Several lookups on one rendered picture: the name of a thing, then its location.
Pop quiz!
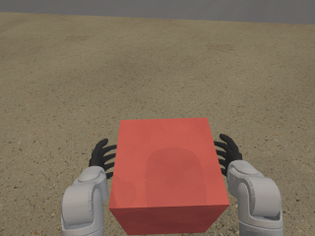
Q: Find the right robot forearm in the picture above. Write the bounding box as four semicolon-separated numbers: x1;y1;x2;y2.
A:
226;159;284;236

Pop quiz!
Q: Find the right robot hand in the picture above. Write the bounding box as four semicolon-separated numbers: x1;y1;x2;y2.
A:
214;134;243;178

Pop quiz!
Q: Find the left robot hand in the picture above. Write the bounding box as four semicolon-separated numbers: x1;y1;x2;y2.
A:
89;139;117;179

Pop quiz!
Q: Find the carton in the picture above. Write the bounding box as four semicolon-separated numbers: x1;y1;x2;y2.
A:
108;117;230;235

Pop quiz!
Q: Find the left robot forearm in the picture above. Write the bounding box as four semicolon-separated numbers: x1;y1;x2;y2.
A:
60;165;109;236

